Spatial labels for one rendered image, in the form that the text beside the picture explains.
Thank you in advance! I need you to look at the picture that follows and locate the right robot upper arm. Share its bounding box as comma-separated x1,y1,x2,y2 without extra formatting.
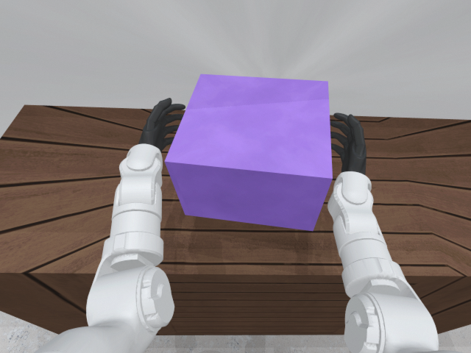
344,291,463,353

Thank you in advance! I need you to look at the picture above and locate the carton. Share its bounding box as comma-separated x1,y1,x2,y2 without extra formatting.
164,74,333,231

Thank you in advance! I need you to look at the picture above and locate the robot left hand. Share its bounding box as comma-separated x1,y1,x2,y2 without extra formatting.
138,98,185,152

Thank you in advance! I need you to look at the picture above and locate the pedestal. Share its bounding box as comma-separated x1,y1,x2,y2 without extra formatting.
0,105,471,335

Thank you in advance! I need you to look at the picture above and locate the left robot forearm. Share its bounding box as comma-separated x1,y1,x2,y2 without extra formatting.
86,143,163,326

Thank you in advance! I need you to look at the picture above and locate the robot right hand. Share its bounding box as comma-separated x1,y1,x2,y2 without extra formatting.
330,113,366,175

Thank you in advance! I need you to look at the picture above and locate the right robot forearm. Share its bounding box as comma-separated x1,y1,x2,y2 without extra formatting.
327,171,439,348

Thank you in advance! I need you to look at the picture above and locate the left robot upper arm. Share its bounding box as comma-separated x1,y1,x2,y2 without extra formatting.
34,265,174,353

